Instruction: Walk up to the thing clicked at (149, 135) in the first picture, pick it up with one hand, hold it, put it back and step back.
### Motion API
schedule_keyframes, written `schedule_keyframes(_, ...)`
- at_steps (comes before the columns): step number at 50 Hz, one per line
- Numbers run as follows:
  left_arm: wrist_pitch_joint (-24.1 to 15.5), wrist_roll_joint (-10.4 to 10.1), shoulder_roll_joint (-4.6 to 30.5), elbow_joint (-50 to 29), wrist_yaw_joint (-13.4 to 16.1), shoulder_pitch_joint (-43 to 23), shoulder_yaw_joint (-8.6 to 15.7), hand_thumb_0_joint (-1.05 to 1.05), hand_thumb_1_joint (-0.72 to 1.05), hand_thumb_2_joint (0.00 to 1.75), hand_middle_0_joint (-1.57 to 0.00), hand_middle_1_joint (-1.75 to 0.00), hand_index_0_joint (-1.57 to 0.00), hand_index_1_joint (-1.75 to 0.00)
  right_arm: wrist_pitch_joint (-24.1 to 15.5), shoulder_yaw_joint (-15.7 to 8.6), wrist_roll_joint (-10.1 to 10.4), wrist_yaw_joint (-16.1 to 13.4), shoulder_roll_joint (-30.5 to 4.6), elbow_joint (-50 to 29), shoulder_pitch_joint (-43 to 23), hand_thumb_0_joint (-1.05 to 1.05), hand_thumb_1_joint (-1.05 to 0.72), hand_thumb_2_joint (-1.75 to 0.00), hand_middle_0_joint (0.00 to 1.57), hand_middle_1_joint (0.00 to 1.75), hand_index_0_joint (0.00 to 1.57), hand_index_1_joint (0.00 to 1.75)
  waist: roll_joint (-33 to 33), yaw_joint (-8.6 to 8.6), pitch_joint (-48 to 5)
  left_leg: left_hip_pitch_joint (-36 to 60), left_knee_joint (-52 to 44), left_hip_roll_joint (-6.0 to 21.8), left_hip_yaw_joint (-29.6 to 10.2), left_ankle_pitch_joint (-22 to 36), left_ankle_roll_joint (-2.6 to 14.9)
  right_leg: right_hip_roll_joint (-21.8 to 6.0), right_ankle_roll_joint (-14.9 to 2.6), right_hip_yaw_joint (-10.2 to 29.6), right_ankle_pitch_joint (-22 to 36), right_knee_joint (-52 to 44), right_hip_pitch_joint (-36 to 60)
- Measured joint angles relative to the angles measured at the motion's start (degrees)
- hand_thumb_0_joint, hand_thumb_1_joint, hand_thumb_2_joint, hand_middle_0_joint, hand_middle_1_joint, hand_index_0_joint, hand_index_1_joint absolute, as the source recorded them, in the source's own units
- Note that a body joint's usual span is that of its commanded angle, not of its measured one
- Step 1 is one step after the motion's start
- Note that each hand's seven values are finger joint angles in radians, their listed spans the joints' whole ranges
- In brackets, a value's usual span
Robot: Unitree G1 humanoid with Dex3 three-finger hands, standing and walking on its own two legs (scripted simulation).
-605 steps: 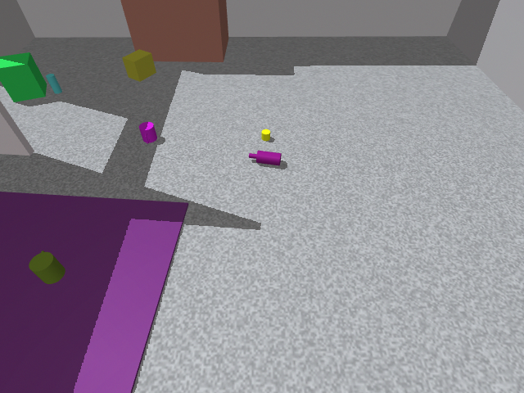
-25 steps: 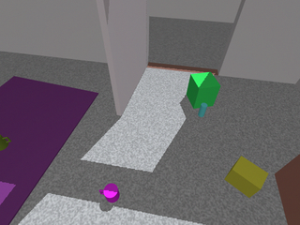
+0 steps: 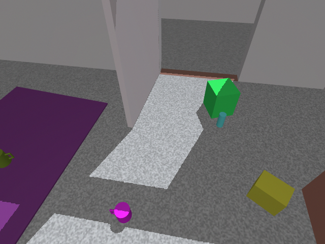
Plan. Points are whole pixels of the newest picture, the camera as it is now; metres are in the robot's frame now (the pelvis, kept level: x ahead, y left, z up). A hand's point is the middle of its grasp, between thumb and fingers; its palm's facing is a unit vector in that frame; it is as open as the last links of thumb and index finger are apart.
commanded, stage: stand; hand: left
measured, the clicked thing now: (120, 212) +0.44 +0.26 -0.74
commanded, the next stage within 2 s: walk up in 0.76 s
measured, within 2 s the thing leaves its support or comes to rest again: neither
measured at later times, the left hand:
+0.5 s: hand out of the picture +0.09 +0.25 -0.15, palm faces -0.03 -0.94 -0.35, open 7.4 cm
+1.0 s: hand out of the picture +0.08 +0.27 -0.17, palm faces -0.04 -0.92 -0.39, open 7.4 cm
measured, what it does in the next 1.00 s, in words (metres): lifts its left foot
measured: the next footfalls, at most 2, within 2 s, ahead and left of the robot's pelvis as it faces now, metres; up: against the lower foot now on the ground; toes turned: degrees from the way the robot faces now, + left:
left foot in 1.08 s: -0.05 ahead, +0.15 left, +0.00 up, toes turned -1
right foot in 1.48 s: -0.12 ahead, -0.08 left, +0.00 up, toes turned +0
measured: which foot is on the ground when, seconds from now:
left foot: down 0.00-0.88, up 0.90-1.00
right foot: down 0.00-1.00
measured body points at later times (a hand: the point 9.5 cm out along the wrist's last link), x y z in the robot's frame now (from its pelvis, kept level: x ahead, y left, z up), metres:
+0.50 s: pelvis +0.01 -0.01 +0.00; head +0.02 -0.01 +0.45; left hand +0.09 +0.29 -0.13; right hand +0.08 -0.31 -0.14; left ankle -0.01 +0.12 -0.75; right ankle +0.00 -0.12 -0.75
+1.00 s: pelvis -0.04 +0.01 -0.01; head +0.03 +0.01 +0.43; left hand +0.08 +0.32 -0.14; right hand +0.05 -0.32 -0.14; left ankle -0.06 +0.13 -0.71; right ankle +0.00 -0.12 -0.75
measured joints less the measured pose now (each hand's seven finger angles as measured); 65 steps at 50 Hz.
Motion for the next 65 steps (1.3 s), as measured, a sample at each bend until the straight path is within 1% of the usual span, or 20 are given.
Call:
schedule_keyframes(38,0.12,-0.14,0.15,-0.33,0.2,0.71,-0.32,0.0,0.91,0.9,-0.21,-0.3,-0.2,-0.3,0.43,0.42,0.08,-0.1,-0.31,0.28,0.82,0.01,-0.91,-0.9,0.21,0.3,0.21,0.3,0.15,-0.24,0.14,0.9,-0.82,1.05,-0.01,-0.21,-0.95,1.03,-0.96,-0.04,-0.37,-0.35,0.58)
schedule_keyframes(40,0.53,-0.54,0.17,-1.41,0.26,0.4,0.57,0.0,0.91,0.9,-0.21,-0.3,-0.2,-0.3,0.93,0.1,0.34,0.0,-0.49,-0.32,0.22,0.01,-0.91,-0.9,0.21,0.3,0.21,0.3,0.25,-0.35,1.04,-0.74,1.42,1.12,-0.17,-0.9,-0.86,1.11,-1.04,-0.2,-0.75,1.15,-0.66)
schedule_keyframes(42,0.86,-0.91,0.4,-3.07,0.57,-0.47,1.36,0.0,0.91,0.9,-0.21,-0.3,-0.2,-0.3,1.44,-0.33,0.75,-0.12,-0.9,-1.5,-0.89,0.01,-0.91,-0.9,0.21,0.3,0.21,0.3,0.39,-0.34,3.27,-3.17,5.14,1.18,-0.33,-1.75,-0.55,1.22,-1.21,-0.35,-1.11,3.21,-2.26)
schedule_keyframes(45,1.65,-0.97,0.96,-5.63,0.79,-1.71,2.15,0.0,0.91,0.9,-0.21,-0.3,-0.2,-0.3,2.28,-1.11,1.1,-0.19,-1.72,-3.62,-2.2,0.01,-0.91,-0.9,0.21,0.3,0.21,0.3,0.23,-0.19,6.35,-7.84,12.65,0.66,-0.31,-2.45,0.52,0.9,-1.41,-0.27,-1.44,6.18,-4.86)
schedule_keyframes(48,2.6,0.02,1.39,-7.97,0.97,-2.49,2.5,0.0,0.91,0.9,-0.21,-0.3,-0.2,-0.3,3.41,-2.08,0.65,-0.14,-2.59,-5.86,-2.26,0.0,-0.91,-0.9,0.21,0.3,0.21,0.3,-0.72,0.07,7.98,-12.37,25.33,-1.46,-0.63,-13.46,1.76,-0.37,-1.11,0.52,-2.01,9.56,-7.88)
schedule_keyframes(50,3.07,0.58,1.79,-9.46,1.04,-2.82,2.61,0.0,0.91,0.9,-0.21,-0.3,-0.2,-0.3,3.78,-2.6,0.65,0.05,-2.96,-7.28,-1.49,0.0,-0.91,-0.9,0.2,0.3,0.21,0.3,-1.54,-0.29,8.25,-13.45,29.74,-2.11,-0.64,-17.02,2.43,-1.38,-0.59,0.79,-2.35,11.62,-10.03)
schedule_keyframes(52,3.42,0.97,2.21,-10.83,1.16,-3.39,2.58,0.0,0.91,0.9,-0.21,-0.3,-0.2,-0.3,3.77,-3.05,0.65,0.12,-3.24,-8.26,-0.36,0.0,-0.91,-0.9,0.2,0.3,0.21,0.3,-2.1,-0.84,8.23,-12.68,29.15,-1.63,-0.55,-16.82,2.5,-2.19,0.2,0.71,-2.81,13.89,-12.29)
schedule_keyframes(53,3.61,0.98,2.42,-11.57,1.21,-3.71,2.53,0.0,0.91,0.9,-0.21,-0.3,-0.2,-0.3,3.64,-3.22,0.52,0.07,-3.38,-8.56,0.27,0.0,-0.91,-0.9,0.2,0.3,0.21,0.3,-2.3,-1.12,8.23,-11.4,26.16,-1.11,-0.41,-14.8,2.42,-2.54,0.73,0.62,-3.22,15.35,-13.47)
schedule_keyframes(54,3.86,0.84,2.55,-12.37,1.2,-4.02,2.44,0.0,0.91,0.9,-0.21,-0.3,-0.2,-0.3,3.41,-3.4,0.29,-0.01,-3.64,-8.81,0.97,0.0,-0.91,-0.9,0.2,0.3,0.21,0.3,-2.16,-1.47,8.17,-9.73,21.64,-0.36,-0.39,-9.71,2.21,-2.69,1.27,0.37,-3.81,17.13,-14.77)
schedule_keyframes(55,4.16,0.56,2.77,-13.09,1.18,-4.57,2.4,0.0,0.91,0.9,-0.21,-0.3,-0.2,-0.3,3.18,-3.73,-0.15,-0.21,-3.66,-8.83,1.42,0.0,-0.91,-0.9,0.2,0.3,0.21,0.3,-2.42,-1.64,8.44,-8.72,19.24,-0.47,-0.44,-11.19,1.15,-3.06,1.27,0.58,-4.45,19.47,-16.3)
schedule_keyframes(56,4.51,0.28,3.22,-13.6,1.31,-5.42,2.56,0.0,0.91,0.9,-0.21,-0.3,-0.2,-0.3,3.12,-4.0,-0.61,-0.41,-3.0,-8.66,1.46,0.0,-0.91,-0.9,0.2,0.3,0.21,0.3,-3.63,-1.41,9.53,-8.71,19.58,-1.31,0.09,-12.11,1.07,-2.78,0.53,2.92,-6.99,22.85,-17.58)
schedule_keyframes(57,4.85,0.18,3.54,-14.07,1.56,-5.91,2.83,0.0,0.91,0.9,-0.21,-0.3,-0.2,-0.3,3.15,-3.94,-1.01,-0.44,-2.23,-8.6,1.58,0.0,-0.91,-0.9,0.2,0.3,0.21,0.3,-4.54,-1.1,10.49,-8.72,19.99,-1.7,0.59,-12.11,1.28,-1.23,-0.02,5.7,-11.83,27.25,-18.7)
schedule_keyframes(58,5.11,0.18,3.64,-14.46,1.89,-5.89,3.03,0.0,0.91,0.9,-0.21,-0.3,-0.2,-0.3,3.25,-3.68,-1.19,-0.37,-1.57,-8.75,1.87,0.0,-0.91,-0.9,0.2,0.3,0.21,0.3,-4.77,-1.13,10.92,-8.87,20.14,-1.53,0.68,-11.79,1.52,0.95,-0.28,7.54,-16.73,31.9,-19.66)
schedule_keyframes(59,5.29,0.26,3.6,-14.66,2.17,-5.6,3.09,0.0,0.91,0.9,-0.21,-0.29,-0.2,-0.3,3.34,-3.45,-1.32,-0.32,-1.0,-9.0,2.29,0.0,-0.91,-0.9,0.2,0.3,0.21,0.3,-4.56,-1.43,10.93,-9.06,19.86,-1.08,0.45,-11.25,1.68,3.25,-0.49,8.6,-20.12,36.39,-20.44)
schedule_keyframes(60,5.46,0.31,3.48,-14.64,2.29,-5.25,3.08,0.0,0.91,0.9,-0.21,-0.29,-0.2,-0.3,3.38,-3.29,-1.41,-0.39,-0.49,-9.25,2.75,0.0,-0.91,-0.9,0.2,0.3,0.21,0.3,-4.23,-1.79,10.71,-9.19,19.15,-0.63,0.13,-10.52,1.79,5.19,-0.63,9.19,-21.81,40.39,-20.97)
schedule_keyframes(62,5.67,0.03,3.23,-14.66,2.13,-4.31,2.97,0.0,0.91,0.9,-0.2,-0.29,-0.2,-0.3,3.36,-3.0,-1.53,-0.85,0.23,-9.73,3.44,0.01,-0.91,-0.9,0.21,0.3,0.21,0.3,-3.84,-1.91,10.0,-9.35,17.17,-0.05,0.18,-8.89,1.93,7.47,-0.61,9.77,-21.28,46.12,-21.45)
schedule_keyframes(63,5.67,-0.05,3.05,-14.87,1.99,-3.71,2.93,0.0,0.91,0.9,-0.2,-0.29,-0.2,-0.3,3.32,-2.89,-1.42,-1.13,0.37,-10.06,3.6,0.01,-0.9,-0.9,0.21,0.3,0.21,0.3,-3.61,-1.72,9.75,-9.47,16.43,0.18,0.47,-8.25,1.98,7.93,-0.46,9.81,-20.5,47.72,-21.29)
schedule_keyframes(65,5.5,0.09,2.69,-15.36,1.76,-2.44,2.92,0.0,0.91,0.9,-0.21,-0.29,-0.2,-0.3,3.16,-2.89,-1.11,-1.64,0.41,-10.9,3.49,0.01,-0.9,-0.9,0.21,0.3,0.21,0.3,-2.99,-1.39,9.76,-9.71,15.75,0.61,1.06,-7.42,2.04,7.81,0.16,9.43,-19.5,47.69,-19.77)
